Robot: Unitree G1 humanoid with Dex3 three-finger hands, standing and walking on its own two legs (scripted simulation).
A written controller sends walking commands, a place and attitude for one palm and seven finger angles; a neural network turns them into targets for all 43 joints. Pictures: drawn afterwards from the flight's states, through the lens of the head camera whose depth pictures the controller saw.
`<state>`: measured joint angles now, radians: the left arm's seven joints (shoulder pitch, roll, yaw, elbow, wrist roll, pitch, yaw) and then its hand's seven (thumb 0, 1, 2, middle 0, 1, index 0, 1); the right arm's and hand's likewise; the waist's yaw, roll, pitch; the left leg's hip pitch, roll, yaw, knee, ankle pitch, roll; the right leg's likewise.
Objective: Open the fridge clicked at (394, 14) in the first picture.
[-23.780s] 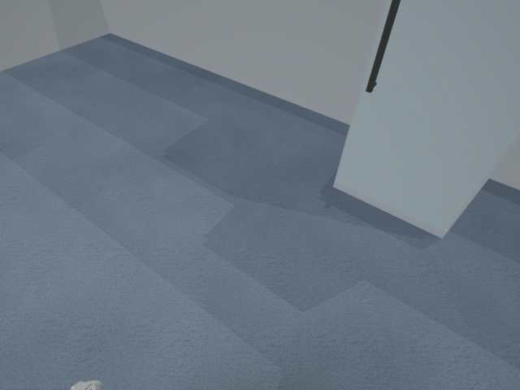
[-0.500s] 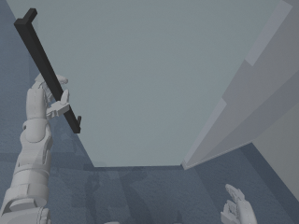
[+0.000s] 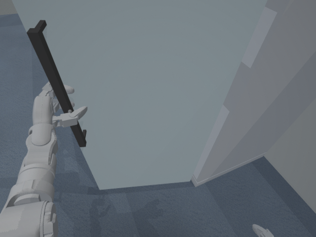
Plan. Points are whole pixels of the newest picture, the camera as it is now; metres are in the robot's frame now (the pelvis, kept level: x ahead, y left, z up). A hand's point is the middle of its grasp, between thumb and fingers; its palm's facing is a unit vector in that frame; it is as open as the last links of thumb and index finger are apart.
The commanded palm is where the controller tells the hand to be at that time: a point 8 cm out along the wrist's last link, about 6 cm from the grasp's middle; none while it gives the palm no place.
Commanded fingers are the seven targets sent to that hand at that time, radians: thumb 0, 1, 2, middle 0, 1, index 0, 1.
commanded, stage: loosen the grip on the handle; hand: left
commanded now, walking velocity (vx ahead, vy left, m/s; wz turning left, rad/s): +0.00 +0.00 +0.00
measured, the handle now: (67, 98) +0.46 +0.26 +0.10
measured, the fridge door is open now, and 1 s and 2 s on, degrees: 73 72 72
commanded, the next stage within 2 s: slip the hand off the handle in 0.34 s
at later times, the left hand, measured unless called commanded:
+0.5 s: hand (72, 115) +0.42 +0.24 +0.07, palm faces +0.26 -0.94 -0.23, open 14.3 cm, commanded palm +0.38 +0.29 +0.08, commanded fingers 0.00 -0.55 0.20 -0.25 -1.15 -0.25 -1.15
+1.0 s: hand (43, 123) +0.39 +0.31 +0.07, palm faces +0.31 -0.92 -0.24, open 14.6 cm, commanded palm +0.36 +0.34 +0.08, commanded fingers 0.00 -0.55 0.20 -0.25 -1.15 -0.25 -1.15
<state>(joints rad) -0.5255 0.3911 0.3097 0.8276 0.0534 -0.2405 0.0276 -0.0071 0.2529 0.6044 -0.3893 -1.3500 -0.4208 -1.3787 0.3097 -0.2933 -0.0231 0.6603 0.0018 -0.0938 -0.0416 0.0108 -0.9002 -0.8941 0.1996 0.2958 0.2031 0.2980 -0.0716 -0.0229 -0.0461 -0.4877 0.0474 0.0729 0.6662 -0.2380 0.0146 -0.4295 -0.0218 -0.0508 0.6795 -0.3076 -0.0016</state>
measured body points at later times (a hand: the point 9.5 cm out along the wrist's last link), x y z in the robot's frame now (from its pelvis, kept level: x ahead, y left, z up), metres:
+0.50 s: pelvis +0.01 +0.00 -0.01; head +0.05 +0.01 +0.44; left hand +0.40 +0.29 +0.09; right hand +0.10 -0.26 -0.11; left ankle +0.07 +0.11 -0.72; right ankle +0.03 -0.12 -0.72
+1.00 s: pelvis +0.05 +0.01 -0.01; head +0.08 +0.02 +0.44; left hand +0.37 +0.36 +0.08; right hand +0.17 -0.25 -0.11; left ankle +0.07 +0.11 -0.72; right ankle +0.03 -0.12 -0.72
